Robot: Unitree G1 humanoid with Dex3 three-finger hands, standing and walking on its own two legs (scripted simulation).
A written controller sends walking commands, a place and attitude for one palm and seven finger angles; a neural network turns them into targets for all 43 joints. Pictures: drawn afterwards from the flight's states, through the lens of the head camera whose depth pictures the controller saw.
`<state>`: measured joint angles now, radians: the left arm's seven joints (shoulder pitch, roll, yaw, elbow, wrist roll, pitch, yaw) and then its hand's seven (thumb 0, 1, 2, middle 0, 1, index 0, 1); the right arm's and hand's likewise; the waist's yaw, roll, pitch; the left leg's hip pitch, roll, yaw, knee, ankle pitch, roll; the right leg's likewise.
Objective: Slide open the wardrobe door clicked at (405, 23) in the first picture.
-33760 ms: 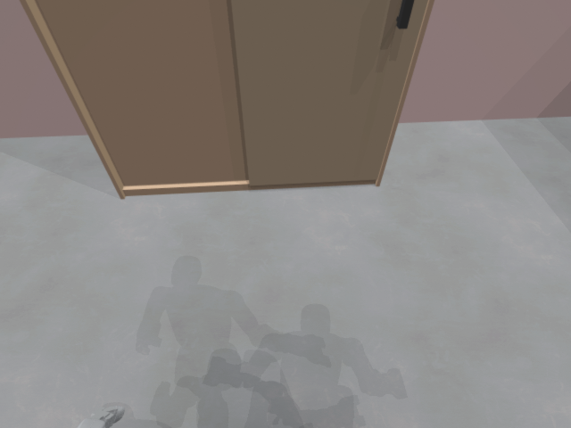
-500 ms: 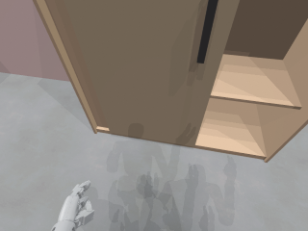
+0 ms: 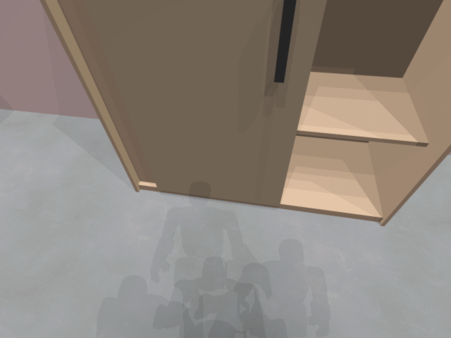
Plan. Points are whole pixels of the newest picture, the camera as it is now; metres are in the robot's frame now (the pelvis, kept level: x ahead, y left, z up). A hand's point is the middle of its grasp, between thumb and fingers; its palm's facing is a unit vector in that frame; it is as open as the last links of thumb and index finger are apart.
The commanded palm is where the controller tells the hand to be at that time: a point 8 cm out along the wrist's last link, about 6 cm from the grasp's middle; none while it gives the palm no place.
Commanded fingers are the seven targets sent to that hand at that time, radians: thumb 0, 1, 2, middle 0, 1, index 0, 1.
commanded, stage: let the arm hang, fingers relaxed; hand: right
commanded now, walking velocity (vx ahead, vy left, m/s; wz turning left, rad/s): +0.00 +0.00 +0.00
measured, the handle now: (286, 24) +0.79 -0.10 +0.17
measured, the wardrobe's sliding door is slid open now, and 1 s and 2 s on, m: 0.50 0.50 0.50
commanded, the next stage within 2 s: look to check the result in 0.76 s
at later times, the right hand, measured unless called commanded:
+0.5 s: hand out of the picture +0.02 -0.21 -0.17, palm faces -0.01 +0.97 -0.23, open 7.4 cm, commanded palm none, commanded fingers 0.00 -0.90 -0.90 0.20 0.30 0.20 0.30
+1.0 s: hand out of the picture +0.07 -0.22 -0.16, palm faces -0.02 +0.97 -0.24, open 7.4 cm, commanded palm none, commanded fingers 0.00 -0.90 -0.90 0.20 0.30 0.20 0.30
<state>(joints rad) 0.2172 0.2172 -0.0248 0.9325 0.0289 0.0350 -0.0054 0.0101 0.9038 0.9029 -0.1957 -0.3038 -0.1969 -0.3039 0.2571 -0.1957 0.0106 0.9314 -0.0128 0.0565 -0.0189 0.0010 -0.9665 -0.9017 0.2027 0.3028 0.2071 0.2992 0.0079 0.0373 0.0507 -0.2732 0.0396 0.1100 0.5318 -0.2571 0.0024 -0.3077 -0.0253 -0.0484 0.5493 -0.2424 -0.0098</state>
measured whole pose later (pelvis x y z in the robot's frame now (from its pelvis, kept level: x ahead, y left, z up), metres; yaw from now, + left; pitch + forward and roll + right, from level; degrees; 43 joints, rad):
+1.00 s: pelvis +0.03 -0.02 +0.01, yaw +1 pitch -1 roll +0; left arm 0.17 0.23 0.00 1.12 0.02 0.00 0.01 0.01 0.90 0.90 -0.20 -0.30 -0.20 -0.30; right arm 0.17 -0.24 0.00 1.13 -0.01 -0.01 -0.01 0.00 -0.90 -0.90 0.20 0.30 0.20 0.30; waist 0.00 0.01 0.05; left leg -0.13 0.05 0.08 0.36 -0.21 -0.03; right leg -0.16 0.00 -0.08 0.38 -0.21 -0.03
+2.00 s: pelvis +0.05 +0.01 +0.02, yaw +1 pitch -1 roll +0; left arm 0.11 0.32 -0.01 1.12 0.01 0.00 0.00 0.01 0.90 0.90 -0.20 -0.30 -0.20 -0.30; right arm 0.11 -0.32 0.00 1.12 -0.01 -0.01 0.00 0.00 -0.90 -0.90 0.20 0.30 0.20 0.30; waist 0.00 0.00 0.04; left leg -0.07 0.02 0.10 0.28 -0.20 0.00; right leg -0.09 -0.02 -0.07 0.29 -0.19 0.00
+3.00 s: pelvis +0.04 +0.01 +0.02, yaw +1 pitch -1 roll +0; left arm 0.11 0.32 0.00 1.12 0.01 0.00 0.00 0.01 0.90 0.90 -0.20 -0.30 -0.20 -0.30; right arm 0.11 -0.33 0.00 1.13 -0.01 -0.02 0.00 0.00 -0.90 -0.90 0.20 0.30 0.20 0.30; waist 0.00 0.01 0.04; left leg -0.06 0.02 0.09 0.27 -0.19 0.01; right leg -0.08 -0.03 -0.07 0.28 -0.18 0.01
